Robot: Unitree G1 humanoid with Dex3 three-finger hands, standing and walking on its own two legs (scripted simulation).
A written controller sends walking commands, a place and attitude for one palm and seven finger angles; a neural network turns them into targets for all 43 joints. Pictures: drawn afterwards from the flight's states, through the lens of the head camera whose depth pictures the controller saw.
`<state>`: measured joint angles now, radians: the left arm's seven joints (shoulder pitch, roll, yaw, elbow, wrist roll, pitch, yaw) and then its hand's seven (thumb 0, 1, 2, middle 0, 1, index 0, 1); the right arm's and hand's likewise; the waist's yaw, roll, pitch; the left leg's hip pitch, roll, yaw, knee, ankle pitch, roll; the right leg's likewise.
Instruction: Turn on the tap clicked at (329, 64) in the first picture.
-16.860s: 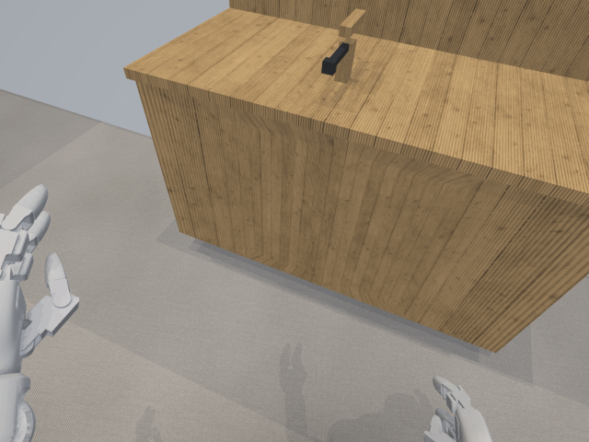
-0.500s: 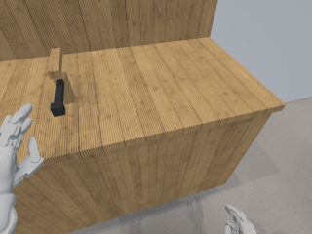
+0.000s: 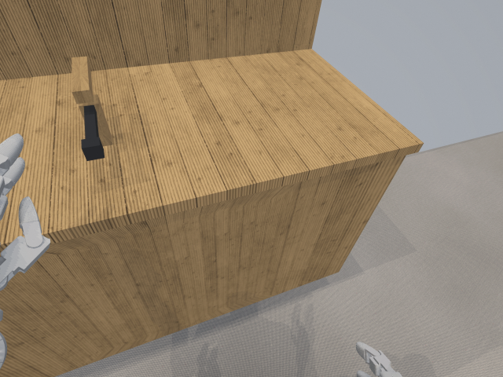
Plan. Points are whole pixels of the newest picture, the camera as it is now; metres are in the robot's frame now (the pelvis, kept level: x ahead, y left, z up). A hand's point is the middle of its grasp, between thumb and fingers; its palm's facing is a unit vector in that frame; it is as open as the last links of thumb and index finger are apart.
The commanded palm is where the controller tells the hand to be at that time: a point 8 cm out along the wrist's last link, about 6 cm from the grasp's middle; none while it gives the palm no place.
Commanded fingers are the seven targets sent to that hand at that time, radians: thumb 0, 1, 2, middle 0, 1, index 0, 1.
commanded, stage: come to a stop and stand still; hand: left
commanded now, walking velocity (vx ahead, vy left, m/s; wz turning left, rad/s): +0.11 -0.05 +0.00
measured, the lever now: (93, 148) +0.44 +0.29 +0.13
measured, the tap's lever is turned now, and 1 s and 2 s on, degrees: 0 0 0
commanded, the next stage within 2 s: look again from close up in 0.10 s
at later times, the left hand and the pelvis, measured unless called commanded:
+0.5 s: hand (39, 248) +0.21 +0.25 +0.18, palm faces +0.37 -0.84 -0.39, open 7.4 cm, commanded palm +0.16 +0.28 +0.18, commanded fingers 0.00 0.90 0.90 -0.20 -0.30 -0.20 -0.30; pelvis -0.01 +0.01 +0.01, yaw -2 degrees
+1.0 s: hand (70, 212) +0.27 +0.24 +0.17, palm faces +0.40 -0.85 -0.35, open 7.4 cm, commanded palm +0.21 +0.28 +0.18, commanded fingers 0.00 0.90 0.90 -0.20 -0.30 -0.20 -0.30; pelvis +0.05 +0.00 -0.01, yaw +0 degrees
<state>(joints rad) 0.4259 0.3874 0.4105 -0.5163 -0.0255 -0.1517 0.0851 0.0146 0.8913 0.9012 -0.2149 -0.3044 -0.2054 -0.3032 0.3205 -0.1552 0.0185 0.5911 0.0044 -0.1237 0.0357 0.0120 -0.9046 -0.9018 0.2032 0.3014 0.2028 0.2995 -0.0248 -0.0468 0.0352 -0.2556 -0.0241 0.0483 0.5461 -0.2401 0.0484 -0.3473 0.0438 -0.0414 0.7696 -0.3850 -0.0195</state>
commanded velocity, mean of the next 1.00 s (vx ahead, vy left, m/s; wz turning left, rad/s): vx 0.09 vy -0.05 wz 0.00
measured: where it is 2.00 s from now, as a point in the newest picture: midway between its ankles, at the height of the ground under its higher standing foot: outside the picture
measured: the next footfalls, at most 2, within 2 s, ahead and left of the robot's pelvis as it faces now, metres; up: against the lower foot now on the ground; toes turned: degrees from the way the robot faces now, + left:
right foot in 0.04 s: +0.04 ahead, -0.08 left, +0.00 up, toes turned -3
right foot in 1.36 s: +0.23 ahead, -0.17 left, +0.00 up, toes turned -5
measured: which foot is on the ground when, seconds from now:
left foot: down 0.00-1.00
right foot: up 0.00-0.02, down 0.04-1.00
